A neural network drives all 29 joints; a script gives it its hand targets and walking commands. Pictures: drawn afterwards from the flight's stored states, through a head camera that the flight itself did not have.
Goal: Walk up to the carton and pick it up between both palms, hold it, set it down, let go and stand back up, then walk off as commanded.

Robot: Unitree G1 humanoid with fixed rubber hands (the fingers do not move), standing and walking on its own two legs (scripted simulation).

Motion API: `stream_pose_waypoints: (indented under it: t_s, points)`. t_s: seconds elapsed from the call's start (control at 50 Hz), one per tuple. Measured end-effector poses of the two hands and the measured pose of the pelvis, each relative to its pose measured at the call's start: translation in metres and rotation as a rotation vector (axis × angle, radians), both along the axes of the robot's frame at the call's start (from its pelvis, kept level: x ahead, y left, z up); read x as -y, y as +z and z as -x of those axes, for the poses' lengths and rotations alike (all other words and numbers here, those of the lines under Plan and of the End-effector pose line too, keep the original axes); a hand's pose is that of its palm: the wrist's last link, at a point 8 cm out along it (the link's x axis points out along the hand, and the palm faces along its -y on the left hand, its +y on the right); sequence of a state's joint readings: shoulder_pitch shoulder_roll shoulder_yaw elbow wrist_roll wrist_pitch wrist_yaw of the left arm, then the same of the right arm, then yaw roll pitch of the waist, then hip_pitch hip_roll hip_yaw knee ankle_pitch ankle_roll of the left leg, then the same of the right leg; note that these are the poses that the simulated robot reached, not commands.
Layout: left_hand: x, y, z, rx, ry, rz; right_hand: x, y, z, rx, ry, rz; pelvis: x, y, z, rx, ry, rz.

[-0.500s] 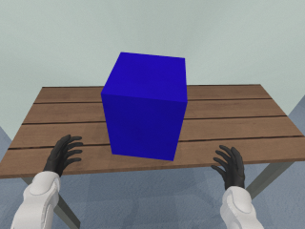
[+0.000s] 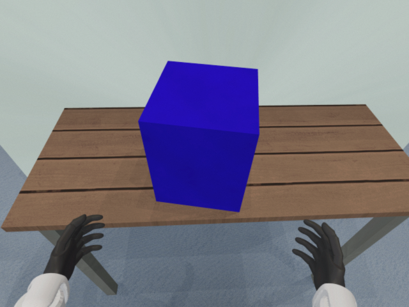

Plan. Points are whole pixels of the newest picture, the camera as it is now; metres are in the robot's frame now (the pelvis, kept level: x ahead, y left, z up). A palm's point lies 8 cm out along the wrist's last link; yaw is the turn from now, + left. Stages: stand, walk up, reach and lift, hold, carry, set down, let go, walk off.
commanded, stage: set down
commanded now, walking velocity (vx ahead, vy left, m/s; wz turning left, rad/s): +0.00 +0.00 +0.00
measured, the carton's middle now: (204, 138) +0.45 +0.00 +0.08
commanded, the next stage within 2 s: let go in 1.88 s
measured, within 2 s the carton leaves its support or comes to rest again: neither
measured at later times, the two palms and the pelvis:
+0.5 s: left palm (63, 273) +0.19 +0.25 +0.01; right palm (315, 277) +0.16 -0.19 +0.01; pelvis +0.02 +0.00 +0.00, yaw +0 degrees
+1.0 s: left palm (76, 289) +0.17 +0.24 -0.02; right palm (311, 287) +0.16 -0.19 -0.04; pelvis +0.02 +0.00 +0.00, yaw +0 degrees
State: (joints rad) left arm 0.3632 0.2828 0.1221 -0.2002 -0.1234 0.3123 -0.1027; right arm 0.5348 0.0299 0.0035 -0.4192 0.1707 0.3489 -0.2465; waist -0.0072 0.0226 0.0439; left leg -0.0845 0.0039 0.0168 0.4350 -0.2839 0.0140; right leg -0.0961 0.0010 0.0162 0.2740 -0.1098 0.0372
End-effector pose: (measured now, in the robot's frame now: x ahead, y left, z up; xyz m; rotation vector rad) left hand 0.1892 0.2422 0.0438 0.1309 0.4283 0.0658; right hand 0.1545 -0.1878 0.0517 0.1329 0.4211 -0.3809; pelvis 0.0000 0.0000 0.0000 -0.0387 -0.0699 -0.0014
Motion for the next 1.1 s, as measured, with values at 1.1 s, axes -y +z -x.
stream_pose_waypoints:
  t_s: [1.1]
  points:
    - [0.003, -0.075, 0.022, -0.270, 0.042, -0.012, 0.008, -0.100, -0.006, -0.177, 0.188, 0.014, 0.005, 0.000, -0.016, -0.020, -0.005, 0.005]
